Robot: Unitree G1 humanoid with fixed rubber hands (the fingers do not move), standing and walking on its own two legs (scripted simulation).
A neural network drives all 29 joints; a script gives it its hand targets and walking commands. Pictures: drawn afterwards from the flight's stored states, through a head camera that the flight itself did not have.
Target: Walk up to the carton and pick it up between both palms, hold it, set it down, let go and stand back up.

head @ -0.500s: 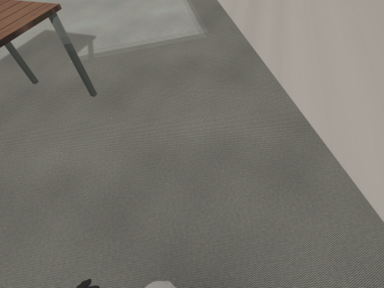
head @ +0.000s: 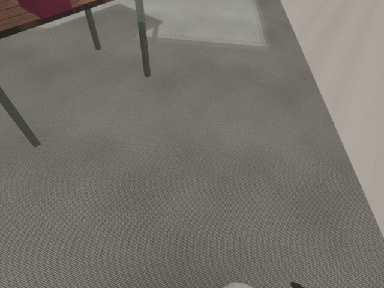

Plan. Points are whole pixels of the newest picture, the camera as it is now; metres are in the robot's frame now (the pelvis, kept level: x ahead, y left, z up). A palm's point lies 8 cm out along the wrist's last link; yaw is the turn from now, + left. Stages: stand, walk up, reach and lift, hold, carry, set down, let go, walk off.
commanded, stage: walk up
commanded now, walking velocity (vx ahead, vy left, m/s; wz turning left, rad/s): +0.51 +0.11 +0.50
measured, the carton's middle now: out of the picture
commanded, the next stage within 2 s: none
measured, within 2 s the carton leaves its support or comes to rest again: neither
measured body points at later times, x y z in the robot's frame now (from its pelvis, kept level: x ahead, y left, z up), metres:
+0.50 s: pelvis +0.21 -0.03 +0.00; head +0.24 -0.07 +0.45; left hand +0.24 +0.26 -0.11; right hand +0.27 -0.30 -0.16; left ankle +0.09 +0.10 -0.63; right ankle +0.27 -0.15 -0.74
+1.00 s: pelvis +0.40 +0.15 +0.00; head +0.42 +0.18 +0.44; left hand +0.32 +0.40 -0.16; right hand +0.57 -0.06 -0.13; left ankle +0.40 +0.23 -0.74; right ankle +0.36 -0.05 -0.63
